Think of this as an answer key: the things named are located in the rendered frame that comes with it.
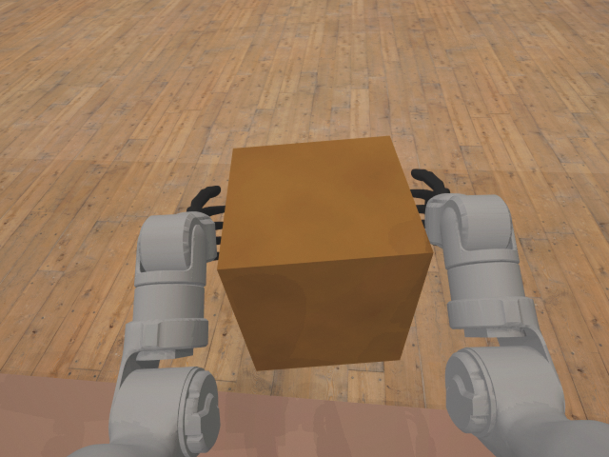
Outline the robot left hand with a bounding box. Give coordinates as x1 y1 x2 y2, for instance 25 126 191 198
187 186 226 261

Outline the robot left forearm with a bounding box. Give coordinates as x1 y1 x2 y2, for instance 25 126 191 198
108 211 217 441

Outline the robot right forearm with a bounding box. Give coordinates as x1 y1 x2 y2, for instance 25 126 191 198
424 193 565 412

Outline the right robot upper arm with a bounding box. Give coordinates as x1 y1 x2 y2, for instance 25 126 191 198
445 346 609 457

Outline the left robot upper arm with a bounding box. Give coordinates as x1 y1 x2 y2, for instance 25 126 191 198
67 367 221 457

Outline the robot right hand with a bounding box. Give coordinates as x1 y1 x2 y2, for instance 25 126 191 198
410 169 450 246

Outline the carton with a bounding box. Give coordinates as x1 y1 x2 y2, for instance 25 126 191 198
217 136 434 371

